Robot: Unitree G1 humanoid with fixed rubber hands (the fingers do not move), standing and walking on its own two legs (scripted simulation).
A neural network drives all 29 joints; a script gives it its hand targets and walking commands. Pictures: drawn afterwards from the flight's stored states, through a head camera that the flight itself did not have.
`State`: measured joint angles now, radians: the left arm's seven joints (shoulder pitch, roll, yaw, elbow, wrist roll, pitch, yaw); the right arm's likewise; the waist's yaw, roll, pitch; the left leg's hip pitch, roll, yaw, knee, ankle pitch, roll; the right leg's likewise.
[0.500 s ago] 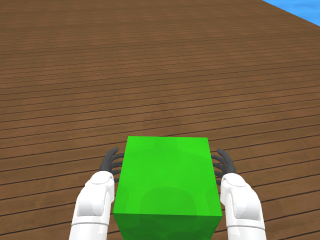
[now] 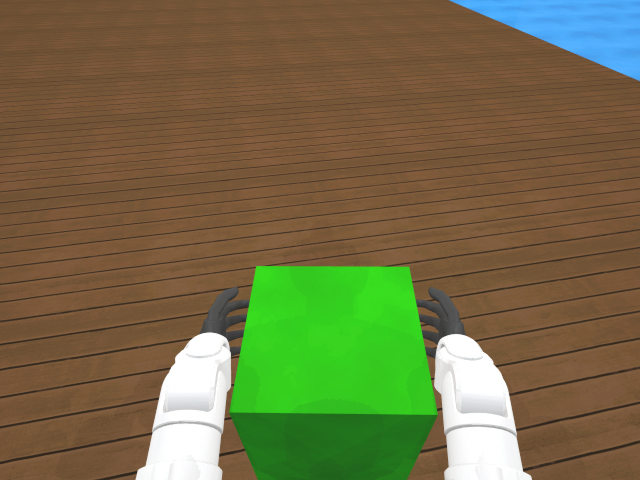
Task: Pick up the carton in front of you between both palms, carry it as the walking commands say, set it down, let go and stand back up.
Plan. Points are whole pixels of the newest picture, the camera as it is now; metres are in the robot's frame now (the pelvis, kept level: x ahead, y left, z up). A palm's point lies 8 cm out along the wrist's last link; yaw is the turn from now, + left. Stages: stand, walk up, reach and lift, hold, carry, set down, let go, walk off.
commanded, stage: carry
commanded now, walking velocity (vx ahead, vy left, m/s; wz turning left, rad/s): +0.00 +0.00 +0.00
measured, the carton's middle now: (331, 378) +0.29 +0.00 -0.03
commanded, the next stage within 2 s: hold in 0.50 s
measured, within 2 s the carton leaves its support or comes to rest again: neither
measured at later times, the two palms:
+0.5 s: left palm (216, 367) +0.26 +0.14 +0.05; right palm (460, 372) +0.26 -0.16 +0.05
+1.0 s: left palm (239, 356) +0.27 +0.11 +0.05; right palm (492, 402) +0.21 -0.18 +0.06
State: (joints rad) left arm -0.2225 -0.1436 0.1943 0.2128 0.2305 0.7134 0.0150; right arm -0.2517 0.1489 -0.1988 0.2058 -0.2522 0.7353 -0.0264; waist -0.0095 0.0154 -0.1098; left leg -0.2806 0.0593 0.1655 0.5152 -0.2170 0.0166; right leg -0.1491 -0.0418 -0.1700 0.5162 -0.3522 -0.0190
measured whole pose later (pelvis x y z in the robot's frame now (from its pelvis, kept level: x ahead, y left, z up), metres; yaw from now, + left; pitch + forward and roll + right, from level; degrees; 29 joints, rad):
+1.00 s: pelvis -0.05 +0.02 +0.00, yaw -11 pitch -9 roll +0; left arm -0.32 -0.17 0.26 0.32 0.32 0.71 -0.02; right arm -0.32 0.17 -0.30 0.33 -0.30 0.68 0.01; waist 0.01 -0.03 0.04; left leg -0.12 -0.01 0.02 0.43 -0.15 0.02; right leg -0.06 0.02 0.01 0.45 -0.23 -0.02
